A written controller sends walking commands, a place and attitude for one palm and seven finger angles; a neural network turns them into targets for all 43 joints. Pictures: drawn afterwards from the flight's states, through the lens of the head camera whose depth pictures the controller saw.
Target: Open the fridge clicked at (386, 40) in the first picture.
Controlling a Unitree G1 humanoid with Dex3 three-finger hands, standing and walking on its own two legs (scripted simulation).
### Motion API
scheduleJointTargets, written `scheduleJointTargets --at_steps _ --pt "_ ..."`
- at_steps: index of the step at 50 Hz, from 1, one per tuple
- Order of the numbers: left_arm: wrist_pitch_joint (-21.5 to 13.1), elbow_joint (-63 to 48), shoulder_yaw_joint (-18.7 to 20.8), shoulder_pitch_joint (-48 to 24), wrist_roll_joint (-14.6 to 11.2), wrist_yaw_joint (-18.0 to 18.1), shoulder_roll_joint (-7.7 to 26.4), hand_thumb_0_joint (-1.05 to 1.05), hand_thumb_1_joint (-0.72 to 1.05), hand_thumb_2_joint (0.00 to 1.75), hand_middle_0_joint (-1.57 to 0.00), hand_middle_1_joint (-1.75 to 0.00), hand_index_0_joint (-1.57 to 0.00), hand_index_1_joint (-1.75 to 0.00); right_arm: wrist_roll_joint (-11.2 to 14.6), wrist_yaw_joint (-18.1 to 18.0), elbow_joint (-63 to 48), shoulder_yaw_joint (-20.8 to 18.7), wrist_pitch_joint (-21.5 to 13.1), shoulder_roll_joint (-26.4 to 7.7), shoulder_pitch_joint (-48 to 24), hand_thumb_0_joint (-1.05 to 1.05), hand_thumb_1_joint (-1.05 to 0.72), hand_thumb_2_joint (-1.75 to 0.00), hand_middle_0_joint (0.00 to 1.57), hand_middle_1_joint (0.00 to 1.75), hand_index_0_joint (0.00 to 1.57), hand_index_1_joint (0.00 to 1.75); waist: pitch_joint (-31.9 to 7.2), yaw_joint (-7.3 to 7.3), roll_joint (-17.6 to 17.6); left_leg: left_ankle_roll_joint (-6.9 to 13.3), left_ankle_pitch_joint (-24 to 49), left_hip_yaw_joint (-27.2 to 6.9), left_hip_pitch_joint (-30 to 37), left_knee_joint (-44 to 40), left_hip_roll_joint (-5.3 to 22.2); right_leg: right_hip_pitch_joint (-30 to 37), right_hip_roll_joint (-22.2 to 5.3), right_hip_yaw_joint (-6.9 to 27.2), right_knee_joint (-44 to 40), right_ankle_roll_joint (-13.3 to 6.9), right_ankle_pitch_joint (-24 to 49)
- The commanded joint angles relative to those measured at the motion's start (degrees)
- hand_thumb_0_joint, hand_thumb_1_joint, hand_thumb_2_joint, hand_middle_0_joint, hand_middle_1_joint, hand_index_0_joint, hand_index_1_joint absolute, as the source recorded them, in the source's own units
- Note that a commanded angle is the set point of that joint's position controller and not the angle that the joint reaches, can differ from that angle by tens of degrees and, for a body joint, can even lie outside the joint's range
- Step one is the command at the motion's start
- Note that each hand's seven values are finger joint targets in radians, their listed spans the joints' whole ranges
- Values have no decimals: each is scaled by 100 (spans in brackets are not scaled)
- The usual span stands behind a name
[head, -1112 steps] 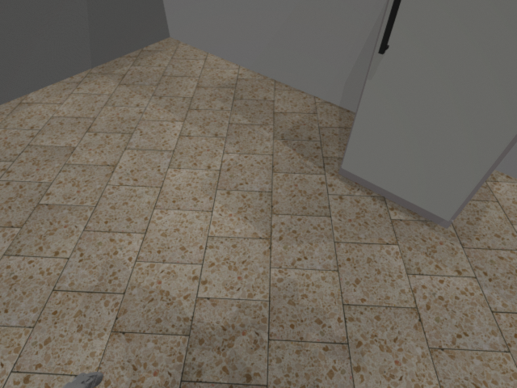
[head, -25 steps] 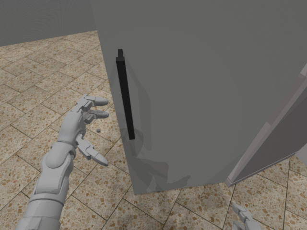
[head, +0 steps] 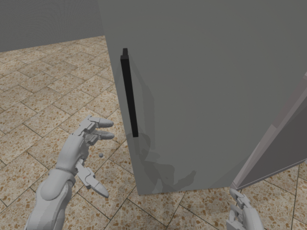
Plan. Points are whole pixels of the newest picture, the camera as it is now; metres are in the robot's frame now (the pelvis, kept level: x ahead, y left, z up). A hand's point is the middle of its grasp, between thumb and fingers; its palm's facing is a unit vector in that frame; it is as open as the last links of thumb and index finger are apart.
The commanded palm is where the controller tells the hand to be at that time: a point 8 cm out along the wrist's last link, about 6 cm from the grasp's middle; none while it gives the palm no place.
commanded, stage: slip the hand off the handle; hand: left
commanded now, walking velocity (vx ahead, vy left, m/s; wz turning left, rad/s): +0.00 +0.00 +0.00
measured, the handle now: (131, 99) +0.43 +0.10 +0.13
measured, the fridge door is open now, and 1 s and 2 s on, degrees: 74 74 74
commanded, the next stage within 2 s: draw the hand back to the body in 0.14 s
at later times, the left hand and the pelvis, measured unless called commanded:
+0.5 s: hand (89, 156) +0.24 +0.16 +0.13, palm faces +0.22 -0.98 -0.03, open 14.7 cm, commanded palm +0.20 +0.21 +0.13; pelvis +0.01 +0.00 +0.00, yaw +1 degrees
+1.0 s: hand (50, 160) +0.22 +0.23 +0.15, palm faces +0.32 -0.90 -0.31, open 13.3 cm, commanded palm +0.17 +0.27 +0.17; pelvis +0.01 +0.01 +0.02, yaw +0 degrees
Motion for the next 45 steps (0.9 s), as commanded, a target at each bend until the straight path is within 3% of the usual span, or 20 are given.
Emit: scheduleJointTargets --at_steps 1,8,10,13,14,15,16,18,20,22,23,24,28,29,33,38,39,41,43,45 --pt "-354 -1657 337 -750 -130 57 624 0 -55 20 -25 -115 -25 -115 -8 -46 -1029 -258 -387 -620 -524 0 -90 -90 20 30 20 30 -799 33 -262 253 614 87 56 -657 -264 435 225 -47 -744 -118 529" --pt "-368 -2245 434 204 -96 173 712 0 -55 20 -25 -115 -25 -115 -49 -7 -1102 -264 -435 -636 -467 0 -90 -90 20 30 20 30 -636 38 -434 260 591 96 -128 -522 -255 360 236 -39 -673 -94 424" --pt "-405 -2509 251 -32 -59 222 588 0 -55 20 -25 -115 -25 -115 -38 -11 -1119 -254 -476 -595 -465 0 -90 -90 20 30 20 30 -580 -21 -173 245 513 62 -109 -516 -253 225 223 -54 -625 -105 332" --pt "-383 -2545 105 -23 7 278 533 0 -55 20 -25 -115 -25 -115 -45 -40 -1080 -246 -528 -625 -413 0 -90 -90 20 30 20 30 -565 -89 -230 265 433 34 -91 -456 -248 67 253 -85 -594 -93 219" --pt "-112 -2480 697 -68 -975 807 -252 0 -55 20 -25 -115 -25 -115 78 -112 -1098 -234 -616 -426 -788 0 -90 -90 20 30 20 30 -776 341 -380 162 294 -11 -159 -575 -292 310 240 -213 -710 -134 31" --pt "16 -2613 382 -146 -835 1056 -342 0 -55 20 -25 -115 -25 -115 43 -117 -985 -190 -689 -476 -751 0 -90 -90 20 30 20 30 -698 223 -295 147 266 -21 -57 -627 -269 288 242 -232 -702 -122 34" --pt "149 -2729 518 -40 -821 1332 -302 0 -55 20 -25 -115 -25 -115 30 -119 -946 -208 -729 -478 -693 0 -90 -90 20 30 20 30 -803 291 -233 142 394 -39 -57 -655 -272 369 230 -266 -651 -137 167" --pt "516 -2818 377 180 -456 1901 -355 0 -55 20 -25 -115 -25 -115 -42 -82 -875 -186 -716 -476 -688 0 -90 -90 20 30 20 30 -863 300 -339 193 692 -37 -46 -678 -250 468 210 -287 -618 -125 447" --pt "734 -3166 -25 142 54 2038 -306 0 -55 20 -25 -115 -25 -115 -109 -36 -898 -182 -613 -518 -580 0 -90 -90 20 30 20 30 -848 151 -161 248 929 34 52 -652 -232 430 158 -218 -605 -132 697" --pt "864 -3270 -59 159 222 1933 -151 0 -55 20 -25 -115 -25 -115 -142 -50 -901 -160 -510 -534 -538 0 -90 -90 20 30 20 30 -787 107 -226 268 958 34 100 -662 -215 467 163 -193 -643 -148 781" --pt "915 -3260 2 200 179 1830 -91 0 -55 20 -25 -115 -25 -115 -147 -90 -910 -154 -471 -558 -558 0 -90 -90 20 30 20 30 -713 114 -413 286 886 17 69 -675 -211 507 169 -178 -723 -138 717" --pt "935 -3322 80 121 91 1725 -55 0 -55 20 -25 -115 -25 -115 -128 -125 -906 -148 -443 -541 -634 0 -90 -90 20 30 20 30 -668 97 -326 284 854 42 132 -691 -212 508 172 -150 -791 -139 703" --pt "1065 -3200 697 337 -270 1519 197 0 -55 20 -25 -115 -25 -115 -87 -218 -854 -114 -403 -485 -751 0 -90 -90 20 30 20 30 -611 302 -304 242 912 67 171 -798 -236 740 197 -170 -910 -160 747" --pt "1099 -3244 690 402 -359 1494 77 0 -55 20 -25 -115 -25 -115 -77 -217 -868 -92 -404 -450 -791 0 -90 -90 20 30 20 30 -637 316 -269 238 1000 76 214 -840 -248 801 188 -205 -891 -155 887" --pt "1210 -3302 889 423 -445 1399 222 0 -55 20 -25 -115 -25 -115 -57 -219 -834 -104 -424 -471 -773 0 -90 -90 20 30 20 30 -593 320 -295 234 1121 89 322 -887 -239 841 200 -225 -954 -139 1020" --pt "1297 -3444 1001 425 -544 1134 351 0 -37 29 -24 -104 -24 -104 -23 -257 -809 -112 -501 -517 -768 0 -90 -90 20 30 20 30 -528 300 -306 259 1131 64 448 -950 -243 852 205 -225 -1051 -130 1040" --pt "981 -3738 1132 440 270 1526 1364 0 -33 31 -24 -102 -24 -102 -138 -295 -769 -152 -526 -467 -868 0 -90 -90 20 30 20 30 -348 349 -220 300 1176 135 546 -1128 -253 1050 96 33 -1424 -118 1048" --pt "854 -3312 887 958 348 1710 796 0 -26 34 -24 -98 -24 -98 -187 -303 -681 -105 -495 -383 -840 0 -90 -90 20 30 20 30 -93 296 -337 293 1234 136 668 -1262 -221 1099 86 -62 -1470 -101 1022" --pt "748 -3341 998 864 418 1796 946 0 -19 37 -24 -94 -24 -94 -207 -310 -625 -135 -447 -424 -881 0 -90 -90 20 30 20 30 -36 285 -346 299 1206 163 841 -1372 -194 1130 120 -51 -1663 -90 913" --pt "649 -3345 986 668 479 1865 935 0 -12 41 -24 -89 -24 -89 -209 -321 -572 -114 -426 -405 -916 0 -90 -90 20 30 20 30 86 239 -14 279 1030 159 956 -1541 -190 1136 121 -70 -1754 -91 662"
